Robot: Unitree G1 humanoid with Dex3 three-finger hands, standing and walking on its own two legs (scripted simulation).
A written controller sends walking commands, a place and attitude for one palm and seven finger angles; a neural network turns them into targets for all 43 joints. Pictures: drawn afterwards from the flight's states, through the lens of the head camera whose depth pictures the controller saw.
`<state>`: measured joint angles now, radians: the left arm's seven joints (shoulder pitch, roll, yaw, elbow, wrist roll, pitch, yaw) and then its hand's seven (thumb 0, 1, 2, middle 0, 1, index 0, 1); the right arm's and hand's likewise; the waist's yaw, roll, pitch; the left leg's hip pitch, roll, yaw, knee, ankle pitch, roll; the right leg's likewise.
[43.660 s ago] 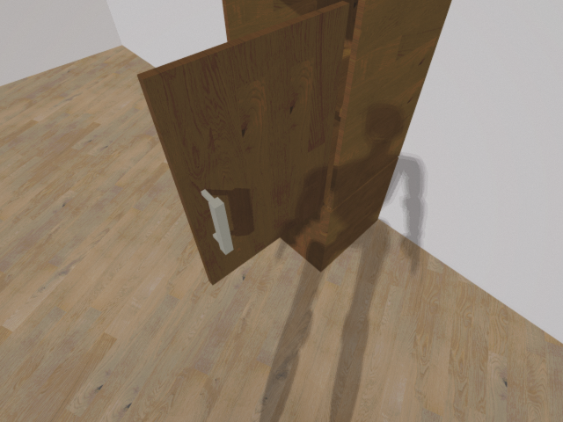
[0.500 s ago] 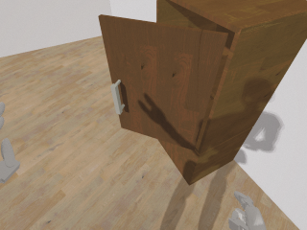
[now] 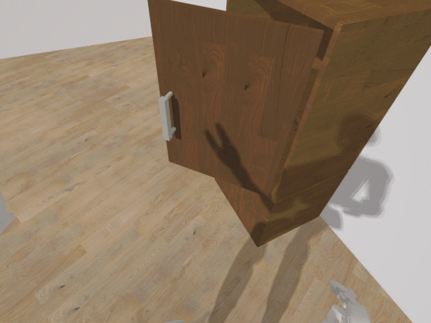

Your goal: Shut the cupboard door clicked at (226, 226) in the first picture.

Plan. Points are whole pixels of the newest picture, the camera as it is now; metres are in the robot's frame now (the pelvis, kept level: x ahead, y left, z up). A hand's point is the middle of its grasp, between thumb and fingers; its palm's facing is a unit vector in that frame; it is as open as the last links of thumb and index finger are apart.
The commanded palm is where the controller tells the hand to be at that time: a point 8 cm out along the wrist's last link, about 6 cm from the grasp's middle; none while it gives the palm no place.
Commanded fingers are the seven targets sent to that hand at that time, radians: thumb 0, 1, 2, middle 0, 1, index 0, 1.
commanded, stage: step back with the hand held close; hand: left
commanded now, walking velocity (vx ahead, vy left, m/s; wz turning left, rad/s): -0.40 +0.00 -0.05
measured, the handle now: (168, 116) +0.73 +0.18 -0.06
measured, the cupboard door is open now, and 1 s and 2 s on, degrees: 40 40 40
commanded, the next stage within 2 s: stop stepping back and stand still in 0.44 s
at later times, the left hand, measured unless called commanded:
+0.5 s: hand out of the picture +0.13 +0.27 +0.19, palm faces +0.49 -0.79 -0.37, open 7.4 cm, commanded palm +0.07 +0.29 +0.20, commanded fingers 0.00 0.90 0.90 -0.20 -0.30 -0.20 -0.30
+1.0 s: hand out of the picture +0.09 +0.25 +0.19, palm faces +0.29 -0.85 -0.44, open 7.4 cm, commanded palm +0.03 +0.30 +0.20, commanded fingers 0.00 0.90 0.90 -0.20 -0.30 -0.20 -0.30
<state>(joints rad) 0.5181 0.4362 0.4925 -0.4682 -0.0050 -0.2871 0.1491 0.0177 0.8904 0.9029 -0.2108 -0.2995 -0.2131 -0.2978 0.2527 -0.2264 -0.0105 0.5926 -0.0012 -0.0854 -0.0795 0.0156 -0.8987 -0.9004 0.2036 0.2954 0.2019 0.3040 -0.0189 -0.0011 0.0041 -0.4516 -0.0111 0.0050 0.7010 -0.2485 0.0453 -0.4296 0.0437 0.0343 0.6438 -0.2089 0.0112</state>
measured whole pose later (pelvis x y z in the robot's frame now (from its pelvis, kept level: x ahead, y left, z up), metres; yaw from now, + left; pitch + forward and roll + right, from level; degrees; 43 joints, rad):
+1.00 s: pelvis -0.14 +0.02 +0.02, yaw -5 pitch +1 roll +0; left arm 0.61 0.43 0.42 -0.57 -0.05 -0.17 0.15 0.02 0.90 0.90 -0.20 -0.30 -0.21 -0.30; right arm 0.29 -0.17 0.02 0.62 -0.03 -0.13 -0.06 0.02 -0.90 -0.90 0.20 0.30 0.20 0.30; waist -0.05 -0.05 -0.03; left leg -0.42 -0.02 0.05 0.41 -0.16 -0.02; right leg -0.17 0.08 -0.03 0.43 -0.30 -0.07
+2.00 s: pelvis -0.14 +0.03 +0.02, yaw -3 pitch -1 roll -1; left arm 0.31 0.21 0.01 0.99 0.01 0.04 0.01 0.00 0.99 0.90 -0.21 -0.30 -0.21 -0.30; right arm 0.28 -0.22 0.01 1.02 -0.03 0.04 -0.02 0.01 -0.90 -0.90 0.20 0.29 0.20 0.30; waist -0.01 -0.04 0.06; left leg -0.32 0.02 -0.01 0.51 -0.18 0.00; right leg -0.16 0.06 -0.07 0.48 -0.30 -0.06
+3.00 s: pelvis -0.12 +0.04 +0.03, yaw -5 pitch -2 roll +0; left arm 0.26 0.23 0.01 1.13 0.01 -0.01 0.02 0.01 0.91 0.90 -0.20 -0.30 -0.20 -0.30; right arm 0.21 -0.23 -0.01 1.13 -0.02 0.01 -0.03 0.01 -0.90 -0.90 0.20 0.29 0.20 0.30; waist -0.01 0.00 0.04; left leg -0.20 0.00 0.03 0.38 -0.15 0.01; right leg -0.06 0.03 -0.02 0.35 -0.26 -0.04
